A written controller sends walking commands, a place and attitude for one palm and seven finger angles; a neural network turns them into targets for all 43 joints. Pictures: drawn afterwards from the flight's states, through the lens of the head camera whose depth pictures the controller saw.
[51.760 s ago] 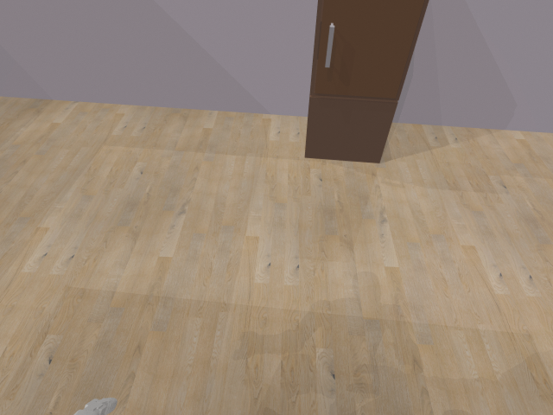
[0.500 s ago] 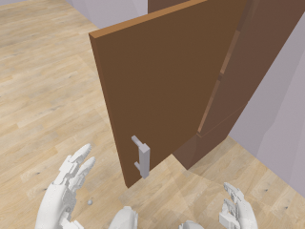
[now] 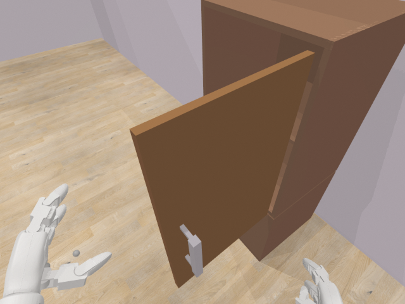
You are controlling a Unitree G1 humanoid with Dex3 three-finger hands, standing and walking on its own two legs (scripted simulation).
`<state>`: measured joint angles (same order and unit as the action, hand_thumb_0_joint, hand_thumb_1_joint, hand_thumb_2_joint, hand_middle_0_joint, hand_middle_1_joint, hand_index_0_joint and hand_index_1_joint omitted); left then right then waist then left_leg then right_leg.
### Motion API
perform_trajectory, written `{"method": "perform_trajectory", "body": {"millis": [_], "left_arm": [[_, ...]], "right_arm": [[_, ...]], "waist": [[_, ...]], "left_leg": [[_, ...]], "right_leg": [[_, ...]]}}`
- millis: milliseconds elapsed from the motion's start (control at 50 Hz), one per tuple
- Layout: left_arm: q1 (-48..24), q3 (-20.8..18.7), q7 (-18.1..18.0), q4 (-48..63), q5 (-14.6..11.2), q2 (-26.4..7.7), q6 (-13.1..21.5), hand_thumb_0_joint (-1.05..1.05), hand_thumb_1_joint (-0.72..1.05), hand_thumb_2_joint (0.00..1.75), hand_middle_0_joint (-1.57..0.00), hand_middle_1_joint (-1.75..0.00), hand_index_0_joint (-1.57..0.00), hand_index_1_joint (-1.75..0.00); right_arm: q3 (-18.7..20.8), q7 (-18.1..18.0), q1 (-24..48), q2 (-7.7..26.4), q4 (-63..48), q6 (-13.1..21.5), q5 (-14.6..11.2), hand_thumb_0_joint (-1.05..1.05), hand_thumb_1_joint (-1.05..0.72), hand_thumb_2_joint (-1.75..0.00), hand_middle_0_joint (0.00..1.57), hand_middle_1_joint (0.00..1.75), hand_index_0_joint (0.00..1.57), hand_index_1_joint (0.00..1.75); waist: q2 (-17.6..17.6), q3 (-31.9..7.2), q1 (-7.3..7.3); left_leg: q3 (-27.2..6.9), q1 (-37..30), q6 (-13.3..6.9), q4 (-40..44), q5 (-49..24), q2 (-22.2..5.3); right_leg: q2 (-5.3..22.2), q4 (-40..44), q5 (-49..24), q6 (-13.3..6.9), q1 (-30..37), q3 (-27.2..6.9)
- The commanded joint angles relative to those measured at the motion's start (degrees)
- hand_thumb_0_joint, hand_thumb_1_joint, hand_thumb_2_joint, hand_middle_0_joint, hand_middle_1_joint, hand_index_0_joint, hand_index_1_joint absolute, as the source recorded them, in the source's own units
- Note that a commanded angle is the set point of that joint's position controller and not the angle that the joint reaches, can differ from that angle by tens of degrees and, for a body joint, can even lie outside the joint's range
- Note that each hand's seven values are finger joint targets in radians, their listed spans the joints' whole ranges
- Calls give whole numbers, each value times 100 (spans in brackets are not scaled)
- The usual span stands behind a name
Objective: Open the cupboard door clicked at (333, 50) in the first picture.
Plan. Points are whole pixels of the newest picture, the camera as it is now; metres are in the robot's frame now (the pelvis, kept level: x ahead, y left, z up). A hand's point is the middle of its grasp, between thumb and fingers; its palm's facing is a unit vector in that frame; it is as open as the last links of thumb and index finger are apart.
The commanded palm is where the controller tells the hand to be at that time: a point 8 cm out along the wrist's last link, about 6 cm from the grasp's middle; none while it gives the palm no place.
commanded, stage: draw the hand back to the body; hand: left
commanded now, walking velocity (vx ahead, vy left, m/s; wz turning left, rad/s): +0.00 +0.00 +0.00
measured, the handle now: (191, 251) +0.27 +0.06 -0.08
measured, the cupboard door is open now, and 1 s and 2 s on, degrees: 92 92 92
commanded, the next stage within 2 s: step back with the hand held close in 0.68 s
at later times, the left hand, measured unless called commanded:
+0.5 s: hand (57, 198) +0.21 +0.24 +0.19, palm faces +0.43 -0.81 -0.40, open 7.7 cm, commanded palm +0.16 +0.28 +0.21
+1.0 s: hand (52, 196) +0.22 +0.25 +0.19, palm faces +0.37 -0.80 -0.47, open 7.5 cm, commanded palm +0.15 +0.28 +0.21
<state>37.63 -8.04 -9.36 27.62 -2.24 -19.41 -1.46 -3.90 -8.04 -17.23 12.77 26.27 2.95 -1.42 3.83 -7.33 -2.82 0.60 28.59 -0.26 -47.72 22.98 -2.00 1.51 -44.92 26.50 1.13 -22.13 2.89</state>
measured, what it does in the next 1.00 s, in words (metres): stands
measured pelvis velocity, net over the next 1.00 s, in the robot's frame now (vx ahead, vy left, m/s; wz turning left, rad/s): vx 0.00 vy -0.01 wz -0.04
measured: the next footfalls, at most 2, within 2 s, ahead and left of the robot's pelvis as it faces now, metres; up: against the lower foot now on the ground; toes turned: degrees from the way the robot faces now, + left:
none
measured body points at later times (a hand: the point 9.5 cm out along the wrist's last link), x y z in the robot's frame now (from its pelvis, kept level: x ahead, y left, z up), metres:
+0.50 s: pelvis +0.02 -0.02 +0.03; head +0.00 -0.04 +0.48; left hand +0.19 +0.28 +0.21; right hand +0.20 -0.24 -0.05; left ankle +0.02 +0.11 -0.70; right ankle -0.03 -0.13 -0.70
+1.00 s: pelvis +0.00 -0.01 +0.04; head +0.01 -0.02 +0.49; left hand +0.19 +0.29 +0.21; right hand +0.18 -0.25 -0.05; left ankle +0.02 +0.11 -0.70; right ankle -0.03 -0.13 -0.70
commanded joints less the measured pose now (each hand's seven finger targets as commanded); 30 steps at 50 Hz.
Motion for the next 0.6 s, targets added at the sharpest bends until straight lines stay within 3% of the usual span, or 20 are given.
{"method": "perform_trajectory", "body": {"millis": [0, 80, 120, 220, 280, 340, 360, 440, 520, 580], "left_arm": [[-331, -942, -82, 1296, 8, -874, 474, 0, 41, 69, -18, -30, -18, -30], [-591, -1302, -43, 1116, -45, -999, 535, 0, 55, 75, -19, -30, -19, -30], [-772, -1467, -34, 1048, -74, -1088, 569, 0, 62, 78, -19, -30, -19, -30], [-1265, -1830, -1, 1053, -139, -1283, 668, 0, 80, 86, -20, -30, -20, -30], [-1614, -2063, -5, 1194, -147, -1425, 751, 0, 90, 90, -20, -30, -20, -30], [-1132, -1704, 110, 607, -173, -914, 696, 0, 90, 90, -20, -30, -20, -30], [-1155, -1651, 143, 595, -184, -876, 679, 0, 90, 90, -20, -30, -20, -30], [-1298, -1762, 188, 698, -199, -1059, 718, 0, 90, 90, -20, -30, -20, -30], [-1516, -2003, 133, 1101, -148, -1380, 806, 0, 90, 90, -20, -30, -20, -30], [-1498, -1926, 124, 1174, -138, -1261, 816, 0, 90, 90, -20, -30, -20, -30]], "right_arm": [[299, 4, 705, 549, -814, 510, 19, 0, -90, -90, 20, 30, 20, 30], [310, 51, 829, 539, -655, 539, 17, 0, -90, -90, 20, 30, 20, 30], [329, 66, 869, 553, -575, 561, 24, 0, -90, -90, 20, 30, 20, 30], [364, 105, 990, 568, -419, 609, 53, 0, -90, -90, 20, 30, 20, 30], [380, 124, 1038, 565, -326, 664, 70, 0, -90, -90, 20, 30, 20, 30], [411, 200, 1064, 558, -234, 618, 74, 0, -90, -90, 20, 30, 20, 30], [432, 224, 1080, 581, -230, 583, 73, 0, -90, -90, 20, 30, 20, 30], [481, 240, 1207, 620, -240, 537, 101, 0, -90, -90, 20, 30, 20, 30], [458, 192, 1274, 566, -185, 599, 134, 0, -90, -90, 20, 30, 20, 30], [442, 199, 1282, 539, -148, 653, 132, 0, -90, -90, 20, 30, 20, 30]], "waist": [[-43, 29, 12], [-35, 254, -36], [-246, 232, -51], [-245, 203, -73], [11, 135, -84], [-81, 326, -71], [-23, 371, -73], [-447, 311, -113], [-80, 109, -155], [197, 180, -136]], "left_leg": [[-77, -1063, -99, 1110, -1481, 35], [11, -1299, -89, 1339, -1777, 43], [24, -1411, -93, 1442, -1874, 37], [130, -1754, -116, 1641, -2012, 60], [172, -2006, -119, 1757, -2166, 72], [226, -2132, -125, 1849, -2455, 44], [233, -2135, -119, 1901, -2463, 34], [244, -2253, -156, 2060, -2351, 41], [290, -2424, -149, 2097, -2399, 90], [293, -2516, -121, 2144, -2464, 97]], "right_leg": [[-108, 1028, -1650, -178, 23, 73], [-104, 1292, -1996, -163, 326, 48], [-106, 1420, -2145, -165, 528, 46], [-93, 1729, -2471, -148, 840, -16], [-87, 1826, -2630, -137, 957, -31], [-82, 1904, -2869, -105, 1044, -13], [-83, 1930, -2855, -93, 1065, -15], [-106, 2097, -2847, -74, 1232, -28], [-88, 2202, -2943, -113, 1405, -78], [-106, 2266, -2934, -118, 1370, -83]]}}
